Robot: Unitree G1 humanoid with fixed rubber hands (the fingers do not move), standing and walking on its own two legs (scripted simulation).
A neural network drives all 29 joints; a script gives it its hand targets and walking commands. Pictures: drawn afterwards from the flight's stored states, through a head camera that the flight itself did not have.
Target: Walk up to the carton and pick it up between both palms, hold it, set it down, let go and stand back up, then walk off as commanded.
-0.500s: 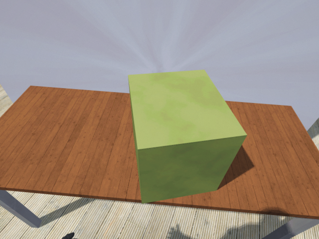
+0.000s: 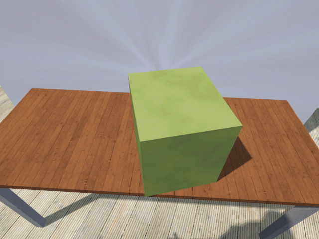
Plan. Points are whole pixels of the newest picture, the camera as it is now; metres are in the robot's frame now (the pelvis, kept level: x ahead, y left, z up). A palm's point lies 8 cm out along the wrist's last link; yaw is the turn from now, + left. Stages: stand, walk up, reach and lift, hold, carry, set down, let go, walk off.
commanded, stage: stand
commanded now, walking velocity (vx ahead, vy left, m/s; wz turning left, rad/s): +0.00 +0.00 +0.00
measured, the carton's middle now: (173, 129) +0.48 -0.02 -0.02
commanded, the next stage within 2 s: walk off in 1.68 s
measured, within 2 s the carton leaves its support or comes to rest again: neither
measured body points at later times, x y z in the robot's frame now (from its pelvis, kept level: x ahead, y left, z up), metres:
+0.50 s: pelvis -0.02 +0.01 +0.00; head -0.01 +0.01 +0.45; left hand +0.03 +0.30 -0.14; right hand +0.04 -0.28 -0.14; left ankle +0.00 +0.11 -0.74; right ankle +0.02 -0.13 -0.74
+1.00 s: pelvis +0.00 +0.02 +0.00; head +0.01 +0.01 +0.45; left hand +0.07 +0.30 -0.14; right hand +0.07 -0.27 -0.14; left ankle +0.00 +0.11 -0.74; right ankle +0.02 -0.13 -0.74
